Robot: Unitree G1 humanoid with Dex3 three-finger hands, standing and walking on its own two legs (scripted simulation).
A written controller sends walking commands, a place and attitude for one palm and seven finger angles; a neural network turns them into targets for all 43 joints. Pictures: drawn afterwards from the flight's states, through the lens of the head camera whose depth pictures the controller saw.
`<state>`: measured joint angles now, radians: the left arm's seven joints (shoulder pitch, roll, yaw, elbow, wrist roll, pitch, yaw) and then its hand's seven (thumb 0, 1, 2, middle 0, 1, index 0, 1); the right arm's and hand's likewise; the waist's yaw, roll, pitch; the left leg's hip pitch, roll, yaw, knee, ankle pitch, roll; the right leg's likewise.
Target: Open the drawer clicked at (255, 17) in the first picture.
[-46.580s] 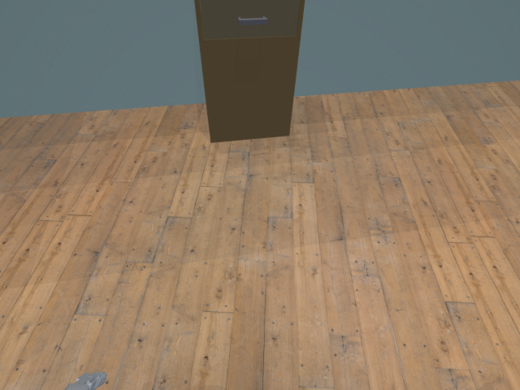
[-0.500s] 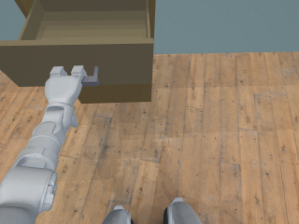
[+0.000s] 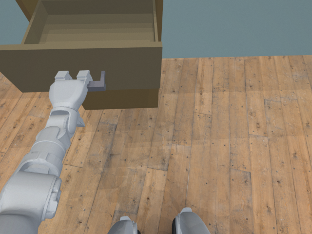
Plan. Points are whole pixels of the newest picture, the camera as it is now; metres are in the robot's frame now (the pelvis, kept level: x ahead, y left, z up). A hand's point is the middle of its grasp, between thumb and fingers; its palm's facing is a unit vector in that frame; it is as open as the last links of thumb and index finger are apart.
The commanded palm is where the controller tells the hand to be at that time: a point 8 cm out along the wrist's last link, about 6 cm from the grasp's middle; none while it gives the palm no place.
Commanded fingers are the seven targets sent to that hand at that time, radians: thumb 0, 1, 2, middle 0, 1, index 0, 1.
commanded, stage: close the thumb around the handle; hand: left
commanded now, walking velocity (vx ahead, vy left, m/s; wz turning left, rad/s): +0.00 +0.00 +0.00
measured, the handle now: (82, 80) +0.53 +0.20 +0.01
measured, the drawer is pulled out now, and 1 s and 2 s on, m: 0.29 0.30 0.29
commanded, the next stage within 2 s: pull the drawer open in 0.48 s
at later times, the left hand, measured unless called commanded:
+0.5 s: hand (77, 102) +0.47 +0.21 -0.01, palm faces -0.05 -0.03 -1.00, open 5.8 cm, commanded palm +0.45 +0.21 +0.04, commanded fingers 0.00 0.90 0.90 -0.40 -1.35 -0.40 -1.35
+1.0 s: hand (77, 104) +0.46 +0.21 -0.01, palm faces -0.06 -0.04 -1.00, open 5.9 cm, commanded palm +0.41 +0.21 +0.04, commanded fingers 0.00 0.90 0.90 -0.40 -1.35 -0.40 -1.35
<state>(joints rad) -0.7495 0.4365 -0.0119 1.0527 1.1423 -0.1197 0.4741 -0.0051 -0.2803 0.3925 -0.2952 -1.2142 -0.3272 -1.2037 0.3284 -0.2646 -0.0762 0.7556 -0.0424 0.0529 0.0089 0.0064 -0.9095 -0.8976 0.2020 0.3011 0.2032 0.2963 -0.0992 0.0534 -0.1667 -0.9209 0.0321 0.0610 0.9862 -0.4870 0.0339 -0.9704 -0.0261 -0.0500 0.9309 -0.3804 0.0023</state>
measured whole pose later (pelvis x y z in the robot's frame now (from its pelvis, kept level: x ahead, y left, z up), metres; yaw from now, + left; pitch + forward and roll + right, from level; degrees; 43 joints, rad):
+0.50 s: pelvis +0.00 +0.00 +0.00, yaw +0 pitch +24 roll -1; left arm -0.74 0.45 -0.01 1.05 1.13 -0.11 0.45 -0.01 0.71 0.82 -0.32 -1.33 -0.36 -1.30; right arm 0.33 -0.26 -0.07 0.74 -0.04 0.06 0.00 0.01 -0.91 -0.90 0.20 0.30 0.20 0.30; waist -0.10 0.05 -0.16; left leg -0.90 0.04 0.06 0.96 -0.48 0.03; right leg -0.95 -0.02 -0.05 0.91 -0.38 0.00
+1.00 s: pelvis +0.03 +0.00 +0.02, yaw -2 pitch +23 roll -1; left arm -0.56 0.41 -0.01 0.87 1.10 -0.07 0.42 0.00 0.74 0.78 -0.26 -1.34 -0.33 -1.29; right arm 0.32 -0.25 -0.08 0.71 -0.02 0.08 0.01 0.01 -0.91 -0.90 0.20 0.30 0.20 0.30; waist -0.08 0.05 -0.17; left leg -0.79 0.04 0.09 0.88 -0.49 0.03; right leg -0.86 0.00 -0.02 0.84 -0.38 0.00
